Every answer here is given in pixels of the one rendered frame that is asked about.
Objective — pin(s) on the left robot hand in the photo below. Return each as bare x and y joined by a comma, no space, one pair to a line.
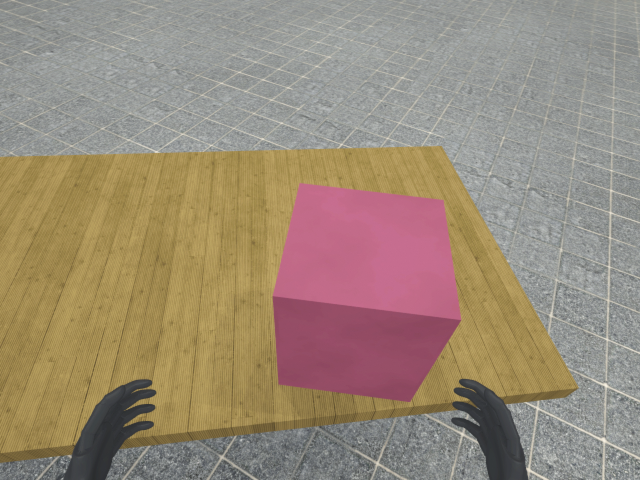
104,432

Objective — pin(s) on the carton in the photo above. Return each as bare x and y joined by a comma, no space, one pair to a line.
365,298

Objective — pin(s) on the table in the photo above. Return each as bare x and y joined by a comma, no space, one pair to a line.
162,266

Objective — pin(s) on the right robot hand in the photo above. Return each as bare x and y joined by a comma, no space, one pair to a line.
497,434

